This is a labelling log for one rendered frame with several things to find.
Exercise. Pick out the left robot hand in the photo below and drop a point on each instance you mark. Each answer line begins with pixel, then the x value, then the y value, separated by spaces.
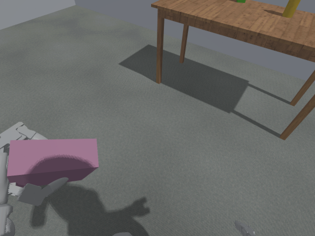
pixel 30 194

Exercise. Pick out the sponge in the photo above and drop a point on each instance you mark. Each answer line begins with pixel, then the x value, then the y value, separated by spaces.
pixel 40 162

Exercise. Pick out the left robot forearm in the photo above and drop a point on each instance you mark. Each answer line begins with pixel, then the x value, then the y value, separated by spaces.
pixel 7 227

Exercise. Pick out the right robot hand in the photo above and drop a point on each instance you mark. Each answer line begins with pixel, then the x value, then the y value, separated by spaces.
pixel 245 230

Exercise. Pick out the table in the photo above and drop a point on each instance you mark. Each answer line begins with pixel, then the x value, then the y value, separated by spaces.
pixel 253 22

